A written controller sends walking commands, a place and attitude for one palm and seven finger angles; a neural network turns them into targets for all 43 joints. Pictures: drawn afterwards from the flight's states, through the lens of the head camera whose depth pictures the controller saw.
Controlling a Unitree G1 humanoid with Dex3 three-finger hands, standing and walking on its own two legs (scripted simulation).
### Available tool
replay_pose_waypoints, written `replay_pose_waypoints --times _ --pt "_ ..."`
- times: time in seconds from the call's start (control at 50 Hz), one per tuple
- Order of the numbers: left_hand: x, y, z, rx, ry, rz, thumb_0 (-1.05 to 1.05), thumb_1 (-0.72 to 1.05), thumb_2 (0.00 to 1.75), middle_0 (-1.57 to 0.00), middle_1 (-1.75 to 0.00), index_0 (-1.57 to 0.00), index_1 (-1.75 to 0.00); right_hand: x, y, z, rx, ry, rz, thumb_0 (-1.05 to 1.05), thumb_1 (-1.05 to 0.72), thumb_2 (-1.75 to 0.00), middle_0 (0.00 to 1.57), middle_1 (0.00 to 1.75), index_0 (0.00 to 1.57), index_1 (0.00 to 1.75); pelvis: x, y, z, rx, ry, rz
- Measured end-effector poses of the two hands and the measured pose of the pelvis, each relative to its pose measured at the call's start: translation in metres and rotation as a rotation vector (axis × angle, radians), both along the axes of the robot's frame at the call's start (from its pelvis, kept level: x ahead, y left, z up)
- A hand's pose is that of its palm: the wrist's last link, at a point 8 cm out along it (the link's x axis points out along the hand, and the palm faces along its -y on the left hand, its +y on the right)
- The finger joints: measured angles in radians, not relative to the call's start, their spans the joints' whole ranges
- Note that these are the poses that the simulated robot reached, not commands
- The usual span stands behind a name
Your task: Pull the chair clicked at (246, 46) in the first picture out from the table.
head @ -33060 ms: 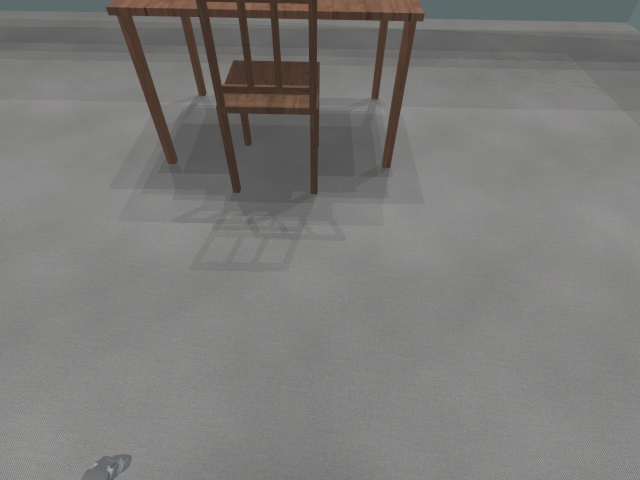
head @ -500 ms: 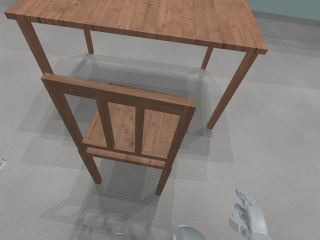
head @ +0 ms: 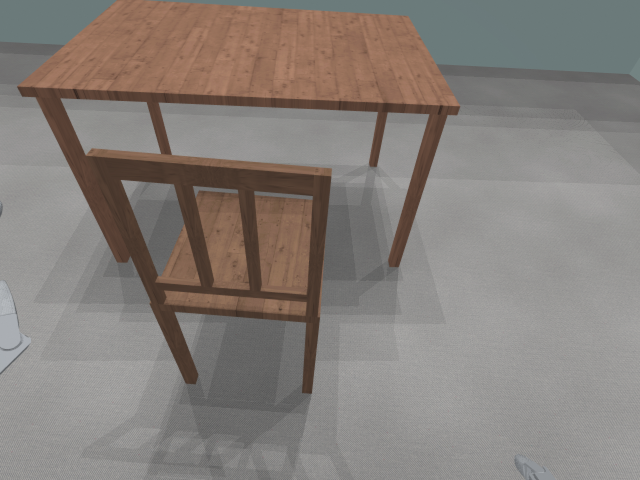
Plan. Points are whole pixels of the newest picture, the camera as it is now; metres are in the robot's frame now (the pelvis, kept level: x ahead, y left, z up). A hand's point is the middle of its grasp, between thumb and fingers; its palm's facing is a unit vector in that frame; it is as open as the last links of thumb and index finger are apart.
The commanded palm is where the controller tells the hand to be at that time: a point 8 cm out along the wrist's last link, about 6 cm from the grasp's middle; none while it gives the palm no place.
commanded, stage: stop stepping back and stand still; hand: left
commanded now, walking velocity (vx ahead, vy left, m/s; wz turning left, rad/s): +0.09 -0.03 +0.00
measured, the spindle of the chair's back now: (196, 239) +0.56 +0.25 -0.09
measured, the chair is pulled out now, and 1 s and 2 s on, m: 0.30 0.30 0.30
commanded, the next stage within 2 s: let the arm hang, fingers relaxed in 0.42 s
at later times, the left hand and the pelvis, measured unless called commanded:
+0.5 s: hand (2, 364) +0.18 +0.27 +0.17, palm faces +0.44 -0.78 -0.45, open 7.4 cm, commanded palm none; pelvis -0.02 +0.00 +0.00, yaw +0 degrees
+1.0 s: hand out of the picture -0.01 +0.19 -0.16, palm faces +0.05 -0.97 -0.22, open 7.1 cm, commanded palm none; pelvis -0.02 -0.01 +0.01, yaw +2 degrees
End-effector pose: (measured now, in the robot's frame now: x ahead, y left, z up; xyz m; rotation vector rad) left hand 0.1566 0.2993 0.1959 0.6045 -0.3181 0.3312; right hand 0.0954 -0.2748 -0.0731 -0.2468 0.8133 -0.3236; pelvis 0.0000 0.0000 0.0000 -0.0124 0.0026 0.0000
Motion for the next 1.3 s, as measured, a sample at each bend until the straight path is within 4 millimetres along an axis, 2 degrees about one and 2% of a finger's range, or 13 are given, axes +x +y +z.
replay_pose_waypoints --times 0.08,0.28,0.42,0.52,0.56,0.64,0.68,0.72,0.78,0.9,1.08,1.18,1.3 --pt "-0.009 0.01 -0.01 -0.062 0.002 0.049 0.01 0.89 0.9 -0.21 -0.3 -0.21 -0.3 -0.007 0.006 0.008 0.002 -0.045 0.005 0.02 -0.9 -0.9 0.2 0.3 0.19 0.3 -0.013 0.001 0.003 0.017 -0.024 -0.019" --pt "-0.033 -0.01 0.0 -0.068 -0.038 -0.008 0.02 0.89 0.9 -0.21 -0.3 -0.21 -0.3 0.005 0.043 0.006 0.079 -0.093 0.111 0.01 -0.9 -0.9 0.21 0.3 0.2 0.3 -0.031 0.0 0.003 -0.016 -0.035 -0.024" --pt "-0.023 0.009 0.0 -0.056 -0.019 0.068 0.01 0.89 0.9 -0.21 -0.3 -0.21 -0.3 0.014 0.057 0.0 0.116 -0.109 0.106 0.01 -0.9 -0.9 0.21 0.3 0.2 0.3 -0.028 0.004 0.004 -0.012 -0.035 -0.007" --pt "-0.018 0.006 -0.013 -0.089 0.049 0.08 0.01 0.89 0.9 -0.21 -0.3 -0.21 -0.3 0.021 0.057 -0.005 0.128 -0.067 0.127 0.01 -0.9 -0.9 0.21 0.3 0.2 0.3 -0.018 0.002 0.005 -0.018 -0.025 -0.004" --pt "-0.007 0.007 -0.043 -0.113 0.156 0.075 0.01 0.9 0.9 -0.2 -0.3 -0.2 -0.3 0.022 0.053 -0.012 0.131 -0.029 0.156 0.01 -0.9 -0.9 0.21 0.3 0.2 0.3 -0.015 0.003 0.002 -0.014 -0.001 0.007" --pt "0.001 -0.003 -0.174 -0.369 0.649 0.156 0.0 0.91 0.9 -0.2 -0.3 -0.19 -0.3 0.017 0.048 -0.036 0.148 0.1 0.158 0.01 -0.9 -0.9 0.21 0.3 0.2 0.3 -0.014 0.008 -0.001 -0.002 0.016 0.018" --pt "-0.018 -0.027 -0.236 -0.472 0.913 0.168 0.01 0.91 0.9 -0.19 -0.3 -0.19 -0.3 0.009 0.047 -0.041 0.153 0.15 0.148 0.01 -0.9 -0.9 0.21 0.3 0.2 0.3 -0.014 0.008 -0.001 0.004 0.011 0.015" --pt "-0.047 -0.057 -0.283 -0.553 1.134 0.151 0.01 0.91 0.9 -0.19 -0.3 -0.19 -0.3 -0.004 0.047 -0.04 0.152 0.197 0.134 0.01 -0.9 -0.9 0.21 0.3 0.2 0.3 -0.014 0.005 0.0 0.009 0.003 0.013" --pt "-0.093 -0.094 -0.323 -0.684 1.33 0.152 0.0 0.94 0.9 -0.2 -0.3 -0.19 -0.3 -0.027 0.045 -0.037 0.137 0.28 0.114 0.01 -0.9 -0.9 0.21 0.3 0.2 0.3 -0.015 0.0 0.003 0.008 -0.01 0.017" --pt "-0.133 -0.078 -0.332 -0.674 1.411 0.242 -0.06 1.01 0.9 -0.21 -0.3 -0.2 -0.3 -0.071 0.038 -0.04 0.129 0.443 0.086 0.01 -0.91 -0.9 0.21 0.3 0.2 0.3 -0.02 -0.007 0.008 -0.008 -0.022 0.034" --pt "-0.2 -0.059 -0.321 -0.604 1.58 0.387 -0.01 0.94 0.9 -0.2 -0.3 -0.2 -0.3 -0.113 0.043 -0.059 0.208 0.532 0.044 0.01 -0.91 -0.9 0.2 0.3 0.19 0.3 -0.025 -0.007 0.01 -0.001 -0.031 0.03" --pt "-0.219 -0.067 -0.319 -0.611 1.619 0.418 0.0 0.92 0.9 -0.2 -0.3 -0.19 -0.3 -0.128 0.05 -0.065 0.245 0.569 0.038 0.01 -0.91 -0.9 0.2 0.3 0.19 0.3 -0.026 -0.01 0.01 0.005 -0.033 0.027" --pt "-0.224 -0.09 -0.322 -0.644 1.636 0.398 0.01 0.92 0.9 -0.2 -0.3 -0.19 -0.3 -0.139 0.053 -0.069 0.268 0.59 0.029 0.01 -0.91 -0.9 0.2 0.3 0.19 0.3 -0.027 -0.015 0.01 0.009 -0.035 0.023"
